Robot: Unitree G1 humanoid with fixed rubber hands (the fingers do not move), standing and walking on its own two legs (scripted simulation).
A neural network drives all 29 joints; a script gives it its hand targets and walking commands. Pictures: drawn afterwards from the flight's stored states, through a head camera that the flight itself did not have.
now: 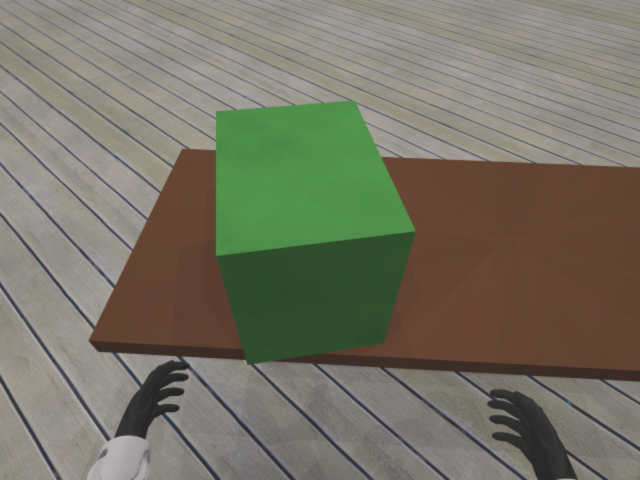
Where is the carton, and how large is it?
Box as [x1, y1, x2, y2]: [216, 100, 415, 364]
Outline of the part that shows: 354,100 216,111 216,257 247,364 383,342 415,230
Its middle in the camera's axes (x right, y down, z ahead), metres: -0.03 -0.02 +0.61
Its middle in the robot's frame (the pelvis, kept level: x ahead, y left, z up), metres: +0.47 +0.08 +0.03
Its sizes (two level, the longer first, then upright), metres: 0.291 0.218 0.264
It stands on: a table, 0.66 m high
